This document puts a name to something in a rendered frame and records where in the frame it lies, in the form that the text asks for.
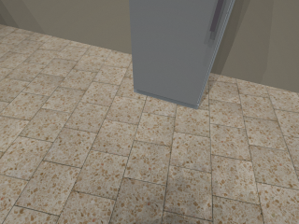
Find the handle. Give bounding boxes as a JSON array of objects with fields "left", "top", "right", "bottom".
[{"left": 209, "top": 0, "right": 224, "bottom": 32}]

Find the fridge door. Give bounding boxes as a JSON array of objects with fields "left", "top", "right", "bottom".
[{"left": 129, "top": 0, "right": 232, "bottom": 105}]

